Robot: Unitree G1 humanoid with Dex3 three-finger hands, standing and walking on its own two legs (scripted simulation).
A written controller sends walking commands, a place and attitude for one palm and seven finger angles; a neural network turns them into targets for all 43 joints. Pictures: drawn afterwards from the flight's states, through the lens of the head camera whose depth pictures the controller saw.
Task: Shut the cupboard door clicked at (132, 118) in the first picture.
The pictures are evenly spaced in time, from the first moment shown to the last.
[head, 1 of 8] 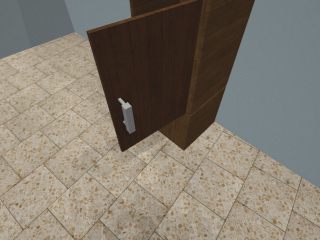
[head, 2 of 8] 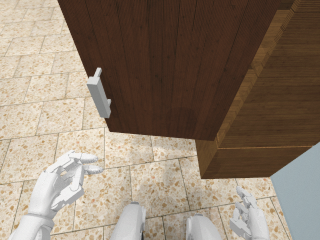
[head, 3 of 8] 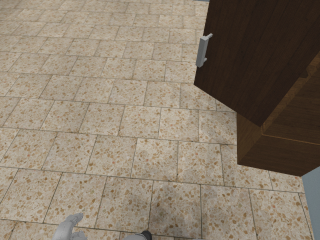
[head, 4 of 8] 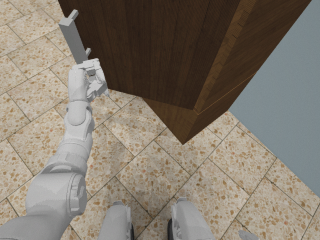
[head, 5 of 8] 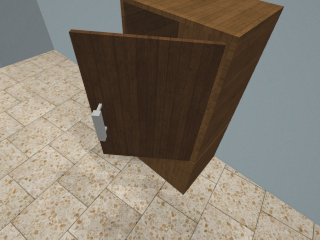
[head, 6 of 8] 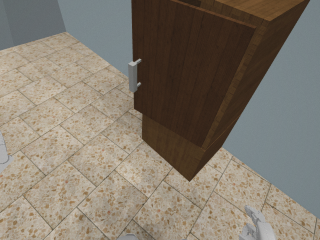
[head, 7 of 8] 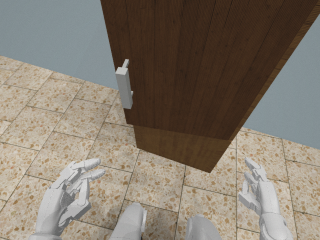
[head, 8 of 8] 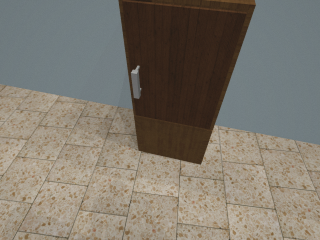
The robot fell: no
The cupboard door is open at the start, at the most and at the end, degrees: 83 83 0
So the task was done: yes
